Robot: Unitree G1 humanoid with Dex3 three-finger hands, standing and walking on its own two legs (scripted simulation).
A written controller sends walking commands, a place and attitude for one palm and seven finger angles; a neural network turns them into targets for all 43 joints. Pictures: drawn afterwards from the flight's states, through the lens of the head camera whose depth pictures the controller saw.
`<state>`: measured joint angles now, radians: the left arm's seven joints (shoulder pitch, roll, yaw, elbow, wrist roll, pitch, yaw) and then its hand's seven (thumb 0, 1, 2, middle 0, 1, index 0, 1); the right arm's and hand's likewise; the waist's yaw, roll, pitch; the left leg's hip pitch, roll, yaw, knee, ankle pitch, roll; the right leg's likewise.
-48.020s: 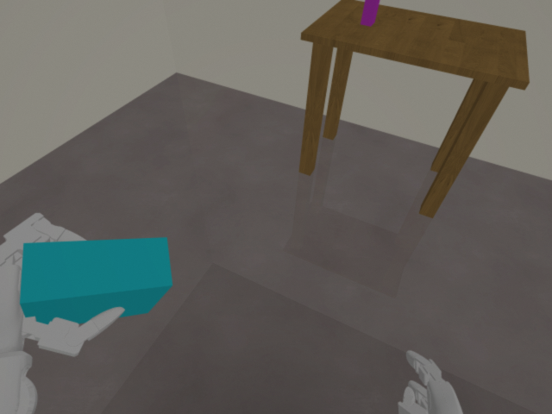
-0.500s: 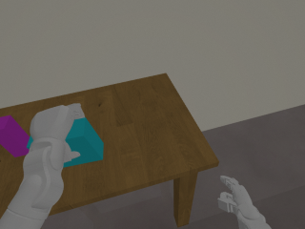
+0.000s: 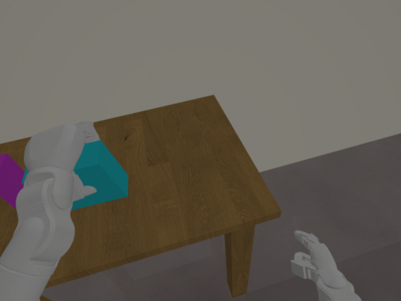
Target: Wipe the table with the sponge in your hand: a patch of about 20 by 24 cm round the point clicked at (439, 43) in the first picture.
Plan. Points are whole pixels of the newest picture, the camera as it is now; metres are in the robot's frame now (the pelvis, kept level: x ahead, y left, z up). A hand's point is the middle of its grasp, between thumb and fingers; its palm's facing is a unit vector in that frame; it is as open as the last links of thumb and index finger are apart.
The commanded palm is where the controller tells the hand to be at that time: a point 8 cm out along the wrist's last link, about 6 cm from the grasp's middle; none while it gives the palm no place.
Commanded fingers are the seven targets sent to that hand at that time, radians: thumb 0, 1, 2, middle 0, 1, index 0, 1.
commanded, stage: bring the sponge back beside the body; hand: left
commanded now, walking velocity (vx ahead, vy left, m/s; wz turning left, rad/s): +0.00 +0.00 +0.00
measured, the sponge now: (87, 183) +0.28 +0.28 +0.12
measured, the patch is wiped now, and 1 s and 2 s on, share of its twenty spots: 1.00 1.00 1.00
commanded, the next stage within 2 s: step back with the hand held close in 1.66 s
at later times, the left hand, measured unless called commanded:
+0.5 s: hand (70, 184) +0.25 +0.28 +0.15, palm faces +0.10 -0.12 -0.99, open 9.7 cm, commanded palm +0.21 +0.28 +0.23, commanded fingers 0.00 0.10 1.30 -1.20 -1.60 -1.20 -1.60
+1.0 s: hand (60, 204) +0.21 +0.28 +0.14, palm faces +0.12 -0.16 -0.98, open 9.7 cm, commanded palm +0.17 +0.29 +0.21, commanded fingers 0.00 0.10 1.30 -1.20 -1.60 -1.20 -1.60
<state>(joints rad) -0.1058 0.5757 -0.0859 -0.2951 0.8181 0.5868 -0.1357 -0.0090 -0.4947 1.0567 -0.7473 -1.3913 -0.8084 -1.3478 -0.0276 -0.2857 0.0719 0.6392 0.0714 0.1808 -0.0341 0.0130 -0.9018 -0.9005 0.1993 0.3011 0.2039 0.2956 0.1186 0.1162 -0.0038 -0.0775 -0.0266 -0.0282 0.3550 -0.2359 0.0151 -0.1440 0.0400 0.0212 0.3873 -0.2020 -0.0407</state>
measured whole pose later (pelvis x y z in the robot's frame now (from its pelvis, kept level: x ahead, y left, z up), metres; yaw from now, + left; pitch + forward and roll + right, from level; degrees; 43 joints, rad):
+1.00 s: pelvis +0.00 +0.01 +0.00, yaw +0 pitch -4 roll +0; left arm 0.20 0.56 -0.04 -0.47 0.81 0.53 -0.10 -0.01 -0.49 1.06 -0.75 -1.39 -0.81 -1.35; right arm -0.01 -0.27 0.07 0.62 0.05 0.18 -0.03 0.01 -0.90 -0.90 0.20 0.30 0.20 0.30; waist 0.14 0.11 0.01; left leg -0.06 -0.04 -0.02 0.38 -0.25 0.03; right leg -0.12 0.03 0.03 0.39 -0.21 -0.02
